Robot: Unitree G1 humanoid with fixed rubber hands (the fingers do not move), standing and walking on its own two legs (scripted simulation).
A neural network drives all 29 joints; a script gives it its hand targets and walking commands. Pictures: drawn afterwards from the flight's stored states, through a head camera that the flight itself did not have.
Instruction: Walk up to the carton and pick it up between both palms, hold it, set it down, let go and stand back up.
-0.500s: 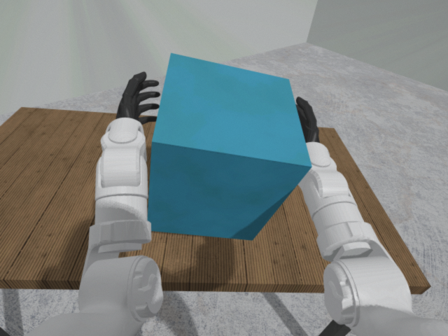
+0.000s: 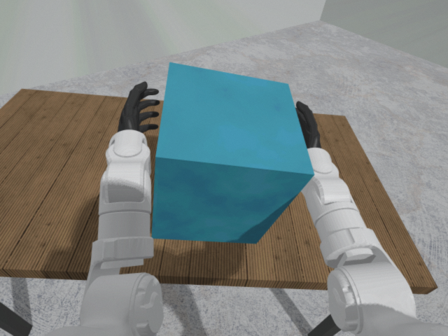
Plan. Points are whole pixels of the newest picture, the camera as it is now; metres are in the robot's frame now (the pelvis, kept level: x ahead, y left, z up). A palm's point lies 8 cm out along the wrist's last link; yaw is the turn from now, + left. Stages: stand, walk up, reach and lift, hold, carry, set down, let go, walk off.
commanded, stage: set down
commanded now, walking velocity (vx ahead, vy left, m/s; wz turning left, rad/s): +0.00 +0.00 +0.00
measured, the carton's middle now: (217, 163) +0.38 +0.03 +0.12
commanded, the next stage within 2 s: none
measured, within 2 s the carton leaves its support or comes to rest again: rests again in 1.48 s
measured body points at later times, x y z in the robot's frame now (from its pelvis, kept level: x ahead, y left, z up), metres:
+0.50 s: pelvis -0.01 -0.01 +0.00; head -0.03 +0.02 +0.45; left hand +0.37 +0.17 +0.15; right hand +0.41 -0.13 +0.14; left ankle +0.02 +0.15 -0.75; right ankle -0.02 -0.10 -0.75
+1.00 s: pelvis -0.01 -0.02 +0.00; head +0.00 -0.01 +0.45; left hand +0.38 +0.16 +0.11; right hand +0.43 -0.14 +0.11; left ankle +0.02 +0.15 -0.75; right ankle -0.02 -0.10 -0.75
